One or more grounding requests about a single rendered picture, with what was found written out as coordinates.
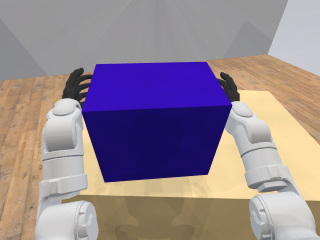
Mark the left robot forearm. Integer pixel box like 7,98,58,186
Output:
34,98,88,240

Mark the robot left upper arm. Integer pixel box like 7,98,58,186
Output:
35,200,99,240

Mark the robot right upper arm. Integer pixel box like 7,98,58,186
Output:
249,191,320,240

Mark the right robot forearm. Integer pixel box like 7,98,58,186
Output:
224,101,316,232

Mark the left robot hand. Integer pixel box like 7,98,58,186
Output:
62,67,93,109

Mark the right robot hand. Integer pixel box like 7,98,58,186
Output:
216,72,240,103

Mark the carton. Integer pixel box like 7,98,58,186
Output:
81,61,233,183

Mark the pedestal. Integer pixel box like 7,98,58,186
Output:
61,90,320,240

